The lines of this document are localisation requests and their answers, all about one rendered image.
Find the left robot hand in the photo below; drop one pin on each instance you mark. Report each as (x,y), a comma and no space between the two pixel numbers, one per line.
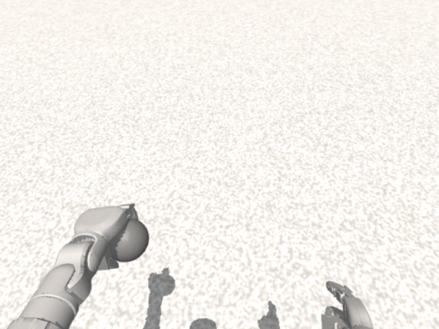
(107,222)

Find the right robot hand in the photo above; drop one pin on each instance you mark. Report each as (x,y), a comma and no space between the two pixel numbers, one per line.
(354,312)

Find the ball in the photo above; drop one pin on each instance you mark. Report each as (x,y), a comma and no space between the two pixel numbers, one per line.
(130,243)

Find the left robot arm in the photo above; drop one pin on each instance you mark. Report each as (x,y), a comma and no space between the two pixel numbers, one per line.
(56,302)

